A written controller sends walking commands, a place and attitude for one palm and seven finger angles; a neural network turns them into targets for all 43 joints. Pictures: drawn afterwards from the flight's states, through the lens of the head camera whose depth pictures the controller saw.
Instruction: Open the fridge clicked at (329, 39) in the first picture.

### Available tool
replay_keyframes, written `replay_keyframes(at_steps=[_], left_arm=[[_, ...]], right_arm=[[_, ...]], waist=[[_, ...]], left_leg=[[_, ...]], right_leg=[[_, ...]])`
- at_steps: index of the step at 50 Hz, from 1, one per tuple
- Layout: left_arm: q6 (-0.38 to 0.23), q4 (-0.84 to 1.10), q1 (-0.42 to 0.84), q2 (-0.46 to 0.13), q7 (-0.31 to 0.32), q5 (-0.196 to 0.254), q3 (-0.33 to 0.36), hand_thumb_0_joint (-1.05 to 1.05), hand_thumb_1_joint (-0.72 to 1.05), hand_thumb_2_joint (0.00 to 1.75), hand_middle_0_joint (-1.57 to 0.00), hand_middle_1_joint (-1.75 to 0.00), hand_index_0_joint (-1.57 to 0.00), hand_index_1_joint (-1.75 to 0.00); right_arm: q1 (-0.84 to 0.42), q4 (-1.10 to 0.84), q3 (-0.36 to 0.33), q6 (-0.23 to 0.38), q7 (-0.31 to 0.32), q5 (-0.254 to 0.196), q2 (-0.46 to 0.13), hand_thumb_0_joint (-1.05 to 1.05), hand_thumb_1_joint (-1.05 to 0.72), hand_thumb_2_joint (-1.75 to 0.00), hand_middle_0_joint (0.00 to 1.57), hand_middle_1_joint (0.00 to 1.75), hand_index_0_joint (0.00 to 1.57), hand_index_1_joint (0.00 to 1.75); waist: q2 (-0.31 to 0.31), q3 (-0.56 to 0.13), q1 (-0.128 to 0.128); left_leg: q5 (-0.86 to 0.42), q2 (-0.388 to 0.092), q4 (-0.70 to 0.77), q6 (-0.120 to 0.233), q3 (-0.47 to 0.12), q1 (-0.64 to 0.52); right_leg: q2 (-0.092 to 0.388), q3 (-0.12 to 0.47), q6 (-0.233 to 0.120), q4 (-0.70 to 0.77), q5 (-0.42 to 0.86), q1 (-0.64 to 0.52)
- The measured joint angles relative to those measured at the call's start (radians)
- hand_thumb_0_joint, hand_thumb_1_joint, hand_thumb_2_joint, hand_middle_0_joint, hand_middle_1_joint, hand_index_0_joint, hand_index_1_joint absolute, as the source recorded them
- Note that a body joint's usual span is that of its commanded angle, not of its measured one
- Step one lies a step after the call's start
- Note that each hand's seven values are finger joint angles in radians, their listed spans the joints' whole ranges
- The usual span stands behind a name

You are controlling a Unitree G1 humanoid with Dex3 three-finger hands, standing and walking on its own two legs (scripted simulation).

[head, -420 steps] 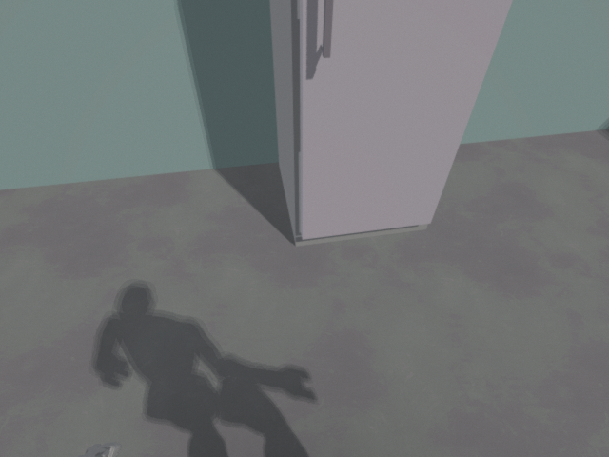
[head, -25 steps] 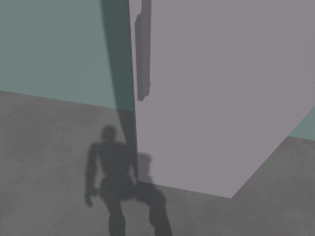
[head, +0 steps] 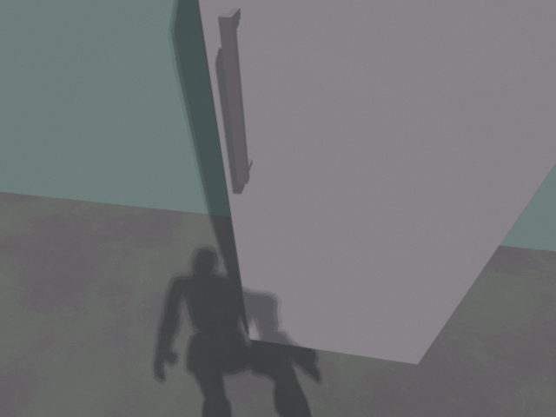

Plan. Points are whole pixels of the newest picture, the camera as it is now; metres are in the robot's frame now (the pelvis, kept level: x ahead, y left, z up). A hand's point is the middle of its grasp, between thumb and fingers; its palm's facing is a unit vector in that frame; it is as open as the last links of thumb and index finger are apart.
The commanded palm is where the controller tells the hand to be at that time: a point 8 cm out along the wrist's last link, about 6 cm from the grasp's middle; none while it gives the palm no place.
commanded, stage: come to a stop and stand still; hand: left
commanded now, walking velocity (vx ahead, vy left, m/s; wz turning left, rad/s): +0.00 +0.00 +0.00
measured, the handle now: (239, 106) +0.51 +0.09 +0.23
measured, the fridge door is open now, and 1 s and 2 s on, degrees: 0 0 0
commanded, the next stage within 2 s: look again from close up in 0.18 s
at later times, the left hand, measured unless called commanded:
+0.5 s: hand out of the picture +0.06 +0.25 -0.14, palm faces +0.00 -0.94 -0.34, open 7.4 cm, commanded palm none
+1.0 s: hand out of the picture +0.04 +0.24 -0.16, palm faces +0.01 -0.96 -0.29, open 7.4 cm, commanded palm none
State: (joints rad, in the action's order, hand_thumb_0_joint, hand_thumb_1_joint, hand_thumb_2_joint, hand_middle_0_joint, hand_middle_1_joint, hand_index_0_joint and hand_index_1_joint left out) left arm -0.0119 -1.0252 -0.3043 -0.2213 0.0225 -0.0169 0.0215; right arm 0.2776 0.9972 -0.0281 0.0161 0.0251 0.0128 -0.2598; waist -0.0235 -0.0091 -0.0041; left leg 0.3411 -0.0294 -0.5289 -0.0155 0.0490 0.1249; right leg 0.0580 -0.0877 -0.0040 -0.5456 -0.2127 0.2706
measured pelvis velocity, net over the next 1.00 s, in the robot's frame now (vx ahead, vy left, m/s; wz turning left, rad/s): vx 0.00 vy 0.02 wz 0.01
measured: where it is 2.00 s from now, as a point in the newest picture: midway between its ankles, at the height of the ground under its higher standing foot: outside the picture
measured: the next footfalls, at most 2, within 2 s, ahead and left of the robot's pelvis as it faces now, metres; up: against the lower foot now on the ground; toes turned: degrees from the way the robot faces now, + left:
none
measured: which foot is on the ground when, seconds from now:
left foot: down 0.00-1.00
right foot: down 0.00-1.00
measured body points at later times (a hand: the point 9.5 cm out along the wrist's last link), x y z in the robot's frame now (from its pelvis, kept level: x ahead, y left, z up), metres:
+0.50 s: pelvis -0.02 +0.00 +0.01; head -0.02 +0.00 +0.46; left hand +0.06 +0.29 -0.12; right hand +0.02 -0.29 -0.13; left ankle -0.03 +0.13 -0.73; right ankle +0.05 -0.12 -0.73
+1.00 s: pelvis +0.00 +0.02 +0.01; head +0.01 +0.02 +0.46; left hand +0.04 +0.29 -0.14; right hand +0.07 -0.26 -0.13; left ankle -0.03 +0.13 -0.73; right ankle +0.05 -0.12 -0.73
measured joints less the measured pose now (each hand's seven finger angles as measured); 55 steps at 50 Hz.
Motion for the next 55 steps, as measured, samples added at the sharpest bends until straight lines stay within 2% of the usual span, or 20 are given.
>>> replay_keyframes(at_steps=[9, 17, 39, 55], left_arm=[[-0.008, 0.043, 0.121, -0.083, -0.011, 0.003, 0.002, 0.00, 0.90, 0.90, -0.20, -0.30, -0.20, -0.30], [-0.003, 0.034, 0.156, -0.119, -0.016, 0.004, -0.006, 0.00, 0.90, 0.90, -0.20, -0.30, -0.20, -0.30], [0.006, -0.067, 0.090, -0.063, -0.010, 0.005, -0.024, 0.00, 0.90, 0.90, -0.20, -0.30, -0.20, -0.30], [0.000, -0.062, 0.124, -0.077, -0.009, 0.002, -0.022, 0.00, 0.90, 0.90, -0.20, -0.30, -0.20, -0.30]], right_arm=[[-0.052, 0.000, 0.007, 0.002, -0.016, 0.004, -0.066, 0.00, -0.91, -0.90, 0.20, 0.30, 0.20, 0.30], [-0.054, 0.026, 0.018, -0.004, -0.030, 0.004, -0.081, 0.00, -0.91, -0.90, 0.20, 0.30, 0.20, 0.30], [-0.056, 0.114, 0.031, -0.006, -0.029, -0.007, -0.017, 0.00, -0.91, -0.90, 0.20, 0.30, 0.20, 0.30], [-0.133, 0.098, 0.030, 0.002, -0.025, -0.007, -0.028, 0.00, -0.91, -0.90, 0.20, 0.30, 0.20, 0.30]], waist=[[0.014, 0.004, -0.005], [0.019, 0.017, -0.010], [0.035, 0.062, 0.005], [0.034, 0.052, 0.015]], left_leg=[[-0.048, -0.004, 0.056, -0.007, -0.008, -0.012], [-0.081, 0.001, 0.098, -0.005, -0.010, -0.015], [-0.082, 0.015, 0.128, 0.013, -0.008, -0.030], [-0.075, 0.024, 0.155, 0.022, -0.006, -0.063]], right_leg=[[-0.007, -0.011, -0.008, 0.069, 0.050, -0.023], [-0.005, -0.014, -0.005, 0.118, 0.085, -0.032], [0.006, -0.011, 0.017, 0.167, 0.099, -0.055], [0.013, -0.009, 0.030, 0.181, 0.087, -0.083]])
